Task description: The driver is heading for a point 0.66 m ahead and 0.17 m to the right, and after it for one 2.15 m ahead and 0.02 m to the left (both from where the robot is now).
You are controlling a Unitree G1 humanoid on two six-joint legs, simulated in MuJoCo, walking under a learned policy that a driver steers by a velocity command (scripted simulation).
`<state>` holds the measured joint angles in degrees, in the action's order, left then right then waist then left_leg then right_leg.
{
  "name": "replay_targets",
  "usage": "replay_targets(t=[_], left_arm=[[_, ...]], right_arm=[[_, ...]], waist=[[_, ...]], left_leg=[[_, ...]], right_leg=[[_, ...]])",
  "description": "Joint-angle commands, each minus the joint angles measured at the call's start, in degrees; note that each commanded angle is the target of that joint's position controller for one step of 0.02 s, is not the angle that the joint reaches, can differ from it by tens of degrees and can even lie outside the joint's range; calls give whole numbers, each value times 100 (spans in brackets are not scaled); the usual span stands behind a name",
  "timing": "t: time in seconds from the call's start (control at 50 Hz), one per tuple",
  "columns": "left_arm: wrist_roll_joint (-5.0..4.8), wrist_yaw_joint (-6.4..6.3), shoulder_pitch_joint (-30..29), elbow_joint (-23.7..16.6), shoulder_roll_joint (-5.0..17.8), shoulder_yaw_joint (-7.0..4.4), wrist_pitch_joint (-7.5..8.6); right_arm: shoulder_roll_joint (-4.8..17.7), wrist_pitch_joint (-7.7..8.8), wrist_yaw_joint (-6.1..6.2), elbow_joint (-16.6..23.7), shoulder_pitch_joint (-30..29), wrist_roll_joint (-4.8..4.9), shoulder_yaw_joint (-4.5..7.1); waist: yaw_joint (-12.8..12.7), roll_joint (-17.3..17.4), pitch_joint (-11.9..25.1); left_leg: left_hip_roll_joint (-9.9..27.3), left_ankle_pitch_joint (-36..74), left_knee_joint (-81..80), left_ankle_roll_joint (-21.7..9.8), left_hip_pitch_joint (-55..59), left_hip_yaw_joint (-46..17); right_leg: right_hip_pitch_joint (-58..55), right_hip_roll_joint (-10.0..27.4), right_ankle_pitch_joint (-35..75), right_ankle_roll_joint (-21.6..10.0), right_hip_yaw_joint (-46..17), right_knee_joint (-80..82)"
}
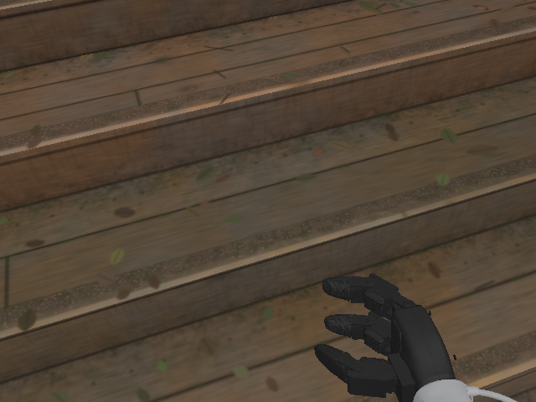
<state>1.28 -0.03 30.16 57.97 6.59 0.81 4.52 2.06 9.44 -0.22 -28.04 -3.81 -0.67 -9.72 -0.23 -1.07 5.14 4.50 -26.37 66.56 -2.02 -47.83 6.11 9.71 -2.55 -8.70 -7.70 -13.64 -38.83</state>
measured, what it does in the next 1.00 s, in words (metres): climbs, turning right: right foot 0.15 m higher, then left foot 0.15 m higher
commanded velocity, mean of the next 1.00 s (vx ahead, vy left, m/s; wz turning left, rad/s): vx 1.00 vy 0.00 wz -0.51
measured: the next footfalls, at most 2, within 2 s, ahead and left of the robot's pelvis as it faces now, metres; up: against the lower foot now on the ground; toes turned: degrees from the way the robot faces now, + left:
right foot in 0.38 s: +0.47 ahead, -0.15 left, +0.15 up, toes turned -23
left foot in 0.86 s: +0.90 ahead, -0.17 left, +0.30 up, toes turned -27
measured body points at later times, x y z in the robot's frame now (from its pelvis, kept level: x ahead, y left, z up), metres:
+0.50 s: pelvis +0.37 -0.07 +0.17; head +0.40 -0.06 +0.62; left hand +0.61 +0.09 +0.07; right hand +0.39 -0.35 +0.07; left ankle +0.27 +0.13 -0.32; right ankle +0.43 -0.14 -0.47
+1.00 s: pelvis +0.79 -0.17 +0.35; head +0.77 -0.17 +0.80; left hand +1.05 -0.03 +0.27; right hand +0.74 -0.43 +0.22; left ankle +0.87 -0.15 -0.32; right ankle +0.63 -0.24 -0.20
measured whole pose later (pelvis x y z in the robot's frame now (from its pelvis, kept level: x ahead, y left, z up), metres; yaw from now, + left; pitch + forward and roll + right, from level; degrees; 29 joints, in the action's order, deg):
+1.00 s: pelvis +0.79 -0.17 +0.35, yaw -25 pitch +0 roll +2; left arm 2.0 3.2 11.0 39.4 12.7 -0.4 6.8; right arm 14.9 4.4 -1.3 -44.6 21.0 -1.3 1.9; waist 0.7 -0.2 3.0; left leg -7.4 -23.4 55.8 -7.8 -32.2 6.0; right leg 27.8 -3.0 -6.3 -8.2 -7.7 -91.8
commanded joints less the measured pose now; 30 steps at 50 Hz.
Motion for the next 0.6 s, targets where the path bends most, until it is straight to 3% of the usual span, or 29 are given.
replay_targets(t=[0.02,0.04,0.06,0.08,0.1,0.12,0.14,0.16,0.2,0.22,0.24,0.26,0.28,0.3,0.32,0.34,0.36,0.38,0.4,0.42,0.44,0.46,0.48,0.5,0.52,0.54,0.56,0.58,0.6], left_arm=[[-2,353,-1717,-1771,218,-163,543],[-217,479,-2427,-2183,24,-120,448],[-232,501,-2681,-2563,-251,25,240],[-243,484,-2520,-2596,-312,62,24],[-351,470,-2203,-2569,-347,93,-137],[-462,490,-1971,-2597,-483,188,-221],[-549,442,-1873,-2642,-478,217,-309],[-529,411,-2033,-2800,-370,235,-367],[-287,324,-2349,-3044,195,105,-504],[-187,271,-2489,-2967,325,45,-548],[-131,258,-2524,-3104,414,18,-592],[-155,262,-2832,-3255,390,41,-603],[-188,303,-3516,-3616,409,115,-566],[-224,354,-4101,-3885,473,138,-504],[-373,466,-4401,-4054,509,219,-461],[-480,510,-4679,-4196,436,184,-431],[-543,521,-4001,-4014,937,-93,-433],[-459,488,-2071,-3455,1664,-490,-465],[-317,371,-678,-3003,2449,-840,-533],[-407,153,-185,-2713,3029,-1061,-518],[-220,0,-468,-2693,2411,-817,-335],[-147,46,-107,-2384,1958,-672,-170],[-67,182,-111,-2086,1283,-485,-49],[-102,321,-335,-1809,847,-333,38],[-57,356,-416,-1651,546,-242,90],[-45,348,-585,-1623,324,-166,115],[-98,309,-958,-1716,299,-156,148],[-99,301,-1097,-1713,409,-144,192],[-186,275,-1261,-1696,425,-103,185]], right_arm=[[2197,-254,253,-1140,3144,1,1223],[1143,-306,223,-1448,2747,59,996],[355,-315,87,-1916,2511,1,819],[65,-377,0,-2296,2352,-58,822],[-51,-427,-50,-2544,2138,-124,848],[-19,-452,-125,-2642,2075,-130,882],[207,-481,-147,-2638,1926,-136,943],[304,-490,-133,-2585,1624,-125,936],[886,-417,-20,-2347,1166,-236,959],[1218,-374,49,-2402,1502,-354,973],[1545,-343,161,-2410,1902,-276,1064],[1682,-390,243,-2539,2355,-222,1110],[1791,-473,305,-2584,2712,-182,1157],[1904,-553,396,-2537,2821,-206,1168],[2250,-662,449,-2405,2639,-171,1222],[2620,-695,542,-2512,3400,-79,1304],[2867,-712,576,-2435,3413,-191,1321],[3156,-662,530,-2019,2827,-227,1390],[3076,-485,494,-1510,2476,-4,1406],[2396,-71,186,-1135,2019,-28,1256],[2076,214,-69,-997,1632,-69,1265],[1698,263,-111,-714,924,-78,1190],[976,272,-77,-305,449,-107,963],[572,258,-3,-56,214,-181,759],[191,195,-53,231,468,-162,599],[242,87,-127,255,801,-102,557],[549,-5,-152,121,1097,15,634],[679,-117,-137,61,1209,18,648],[715,-171,-109,108,1066,29,605]], waist=[[1192,2484,1478],[911,1647,119],[451,740,-637],[107,281,-920],[-236,90,-1082],[-409,88,-1081],[-549,238,-1199],[-739,130,-1354],[-901,126,-1281],[-652,136,-962],[-569,237,-909],[-362,263,-869],[-191,176,-916],[-79,157,-856],[-139,211,-702],[-8,703,-207],[-381,1162,86],[-1207,1546,1022],[-1692,738,1594],[-1214,-1452,2104],[-900,-1247,2697],[-935,-512,1557],[-620,87,571],[-302,332,194],[73,131,89],[353,299,68],[660,647,-294],[735,687,-382],[820,818,-641]], left_leg=[[2516,-1767,-5391,-1525,6020,-7648],[2509,-1950,-5222,-1394,5007,-6443],[2172,-1338,-4821,-1033,3933,-4673],[1822,-584,-4462,-568,3359,-3261],[1583,64,-4415,-266,2837,-2168],[1421,897,-4489,-12,2709,-1271],[1469,1081,-4757,-42,2646,-814],[1342,1289,-4936,69,2141,-271],[810,2147,-5203,96,1574,875],[936,2481,-5330,-179,2212,859],[1101,2749,-5320,-204,3106,879],[1204,3082,-5254,-176,4178,851],[1044,3104,-5408,-108,4806,999],[1009,3972,-5478,-59,5016,1136],[850,5243,-5772,-123,4232,1435],[1157,7548,-5583,-320,4393,1168],[1349,10398,-4679,-539,4371,1167],[1486,12221,-3025,-805,4506,962],[955,11283,-517,-491,2275,552],[-766,2198,2091,-216,715,-150],[-772,1938,3831,-524,183,-1859],[-750,1785,4722,-613,-337,-1836],[-665,1389,5648,-634,-831,-1681],[-503,1389,5973,-477,-922,-1541],[-441,741,6210,-541,-965,-1648],[-398,456,6045,-598,-969,-1711],[-317,484,5111,-514,-926,-1686],[-382,475,4981,-405,-1153,-1478],[-292,621,4121,-364,-1167,-1307]], right_leg=[[4931,-422,-91,-314,-489,-6996],[5572,-17,-99,-365,178,-8072],[5685,231,-32,-409,406,-8354],[5634,421,-117,-422,513,-8346],[5397,516,-86,-360,355,-8416],[5461,630,-70,-352,407,-8272],[5668,634,-248,-269,463,-8047],[5495,794,-85,-193,395,-7379],[4648,648,625,24,952,-6185],[4806,479,771,129,1341,-6834],[5362,696,396,185,1309,-6806],[6174,777,-89,160,1316,-6921],[6479,938,-647,192,1638,-6039],[6062,942,-897,185,2038,-5324],[4267,749,-1309,79,2671,-3521],[2922,322,-1980,59,2904,-3035],[1899,-335,-2682,53,3433,-3251],[621,-740,-2399,-379,2725,-2863],[-1586,-205,-3105,-1162,381,-1623],[-2672,1071,-4324,-1921,-3619,1607],[-2683,1492,-5284,-1540,-5543,2632],[-1814,1479,-4422,-1068,-5256,2742],[-828,1130,-3177,-827,-4371,2274],[135,789,-1751,-776,-3510,1854],[554,473,-1794,-890,-2836,1527],[784,317,-1767,-899,-2391,1470],[1192,318,-1545,-909,-2090,1840],[1218,312,-1396,-925,-1835,1987],[1421,350,-1293,-806,-1473,2251]])
Keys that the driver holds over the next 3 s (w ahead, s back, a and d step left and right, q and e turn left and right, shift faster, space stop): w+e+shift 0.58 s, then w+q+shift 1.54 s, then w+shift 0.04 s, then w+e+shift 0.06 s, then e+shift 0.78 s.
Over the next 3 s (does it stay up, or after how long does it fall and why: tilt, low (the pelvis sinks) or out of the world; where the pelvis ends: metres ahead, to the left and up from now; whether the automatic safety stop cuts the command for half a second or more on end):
stays up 2.04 0.16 0.86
